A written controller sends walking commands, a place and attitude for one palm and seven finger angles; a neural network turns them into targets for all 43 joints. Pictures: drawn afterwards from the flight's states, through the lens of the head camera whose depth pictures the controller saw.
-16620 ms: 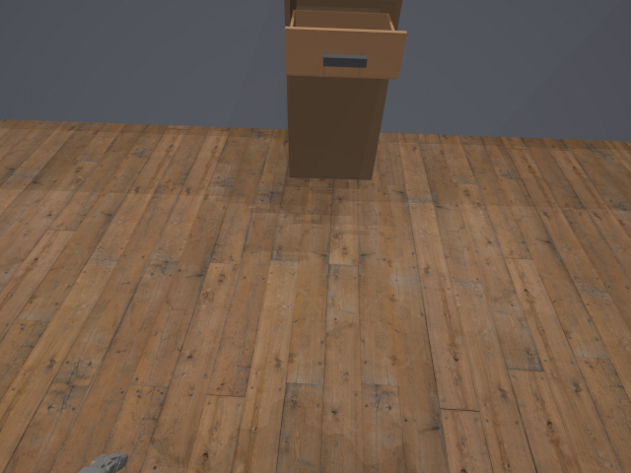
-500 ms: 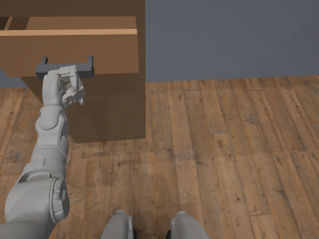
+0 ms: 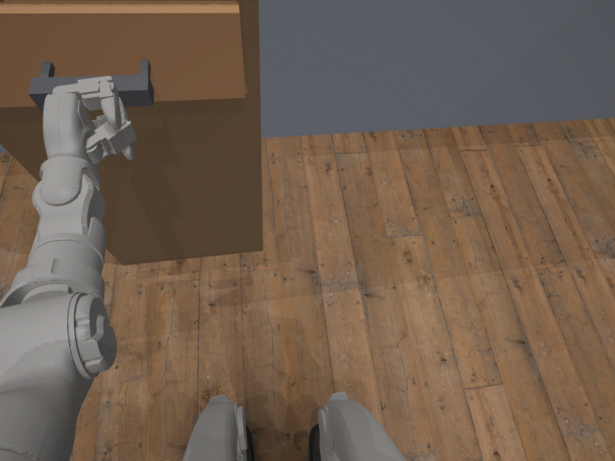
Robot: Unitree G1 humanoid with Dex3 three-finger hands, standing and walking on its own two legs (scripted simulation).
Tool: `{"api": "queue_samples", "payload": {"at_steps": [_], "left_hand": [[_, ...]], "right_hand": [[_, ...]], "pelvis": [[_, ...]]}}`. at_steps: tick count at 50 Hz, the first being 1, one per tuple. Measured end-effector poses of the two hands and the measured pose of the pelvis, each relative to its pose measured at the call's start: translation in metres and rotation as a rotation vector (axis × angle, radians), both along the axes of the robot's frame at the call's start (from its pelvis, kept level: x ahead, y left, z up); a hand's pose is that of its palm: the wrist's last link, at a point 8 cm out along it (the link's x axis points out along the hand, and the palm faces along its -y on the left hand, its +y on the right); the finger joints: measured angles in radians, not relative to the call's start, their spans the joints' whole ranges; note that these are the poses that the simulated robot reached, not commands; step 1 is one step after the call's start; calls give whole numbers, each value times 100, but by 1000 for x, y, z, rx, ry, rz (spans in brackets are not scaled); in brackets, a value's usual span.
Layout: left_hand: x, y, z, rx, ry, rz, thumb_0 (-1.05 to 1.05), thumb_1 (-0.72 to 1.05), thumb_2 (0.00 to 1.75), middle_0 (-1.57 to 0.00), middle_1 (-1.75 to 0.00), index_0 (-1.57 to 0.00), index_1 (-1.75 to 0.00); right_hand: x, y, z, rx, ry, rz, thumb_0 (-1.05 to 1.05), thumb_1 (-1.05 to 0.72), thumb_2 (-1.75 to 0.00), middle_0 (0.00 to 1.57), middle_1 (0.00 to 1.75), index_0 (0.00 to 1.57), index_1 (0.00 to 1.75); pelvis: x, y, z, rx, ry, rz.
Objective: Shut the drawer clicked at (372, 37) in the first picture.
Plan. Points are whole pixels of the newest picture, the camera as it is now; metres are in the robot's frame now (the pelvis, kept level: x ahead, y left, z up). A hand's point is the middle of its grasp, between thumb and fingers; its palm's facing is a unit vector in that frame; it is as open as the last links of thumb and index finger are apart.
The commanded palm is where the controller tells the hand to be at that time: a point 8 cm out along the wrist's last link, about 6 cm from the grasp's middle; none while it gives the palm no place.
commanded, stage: push the drawer shut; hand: left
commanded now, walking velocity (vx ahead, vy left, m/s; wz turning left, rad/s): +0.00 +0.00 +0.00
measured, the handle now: (96, 79) +0.60 +0.23 +0.06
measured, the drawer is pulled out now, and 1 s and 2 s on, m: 0.02 0.00 0.00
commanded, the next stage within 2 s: pull the fist back off the drawer in 0.38 s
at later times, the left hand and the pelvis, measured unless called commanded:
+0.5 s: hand (119, 114) +0.54 +0.19 +0.06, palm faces +0.08 -1.00 -0.05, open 3.2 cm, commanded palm +0.57 +0.21 +0.07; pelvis -0.02 +0.00 -0.02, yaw +1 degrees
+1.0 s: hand (119, 117) +0.54 +0.19 +0.06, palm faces +0.08 -1.00 -0.01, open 3.1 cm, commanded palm +0.50 +0.22 +0.07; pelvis -0.02 +0.02 -0.01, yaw -1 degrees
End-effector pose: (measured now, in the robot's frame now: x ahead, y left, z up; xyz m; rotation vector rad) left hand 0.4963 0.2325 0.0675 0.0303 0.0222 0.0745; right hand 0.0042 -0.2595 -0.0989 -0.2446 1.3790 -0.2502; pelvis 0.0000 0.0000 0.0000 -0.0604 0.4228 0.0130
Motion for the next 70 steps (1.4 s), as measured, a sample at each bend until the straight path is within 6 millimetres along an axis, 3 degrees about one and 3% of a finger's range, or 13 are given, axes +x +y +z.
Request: {"api": "queue_samples", "payload": {"at_steps": [7, 18, 33, 45, 54, 70], "left_hand": [[16, 0, 1, 2, 3, 9, 7, 83, 90, -140, -160, -140, -160], [19, 9, -2, 13, 8, 12, 2, 69, 94, -140, -160, -140, -160], [21, 13, -1, 23, 19, 1, 3, 64, 95, -140, -160, -140, -160], [20, 13, -4, -8, 11, -6, 1, 68, 91, -140, -160, -140, -160], [10, 13, 0, -9, -5, 14, 1, 82, 89, -140, -160, -140, -160], [-20, 5, 13, 9, -53, -7, 2, 90, 90, -140, -160, -140, -160]], "right_hand": [[-17, 2, 0, -7, 47, -17, 1, -91, -90, 20, 30, 20, 30], [-40, 6, -2, -19, 102, -5, 0, -91, -90, 20, 30, 20, 30], [-61, 7, -2, -57, 75, 17, 0, -91, -90, 20, 30, 20, 30], [-67, 19, -2, -33, 76, -3, 0, -91, -90, 20, 30, 20, 30], [-44, 28, 4, 16, 53, -25, 1, -91, -90, 20, 30, 20, 30], [48, 15, 14, 44, -75, 8, 1, -91, -90, 20, 30, 20, 30]], "pelvis": [[-1, 1, -4, -7, 23, 0], [-12, 2, -12, -25, 44, 18], [-33, 6, -22, -43, 63, 25], [-33, 12, -21, -43, 59, 8], [-14, 17, -6, -27, 34, -12], [24, 13, 16, -4, -26, -7]]}}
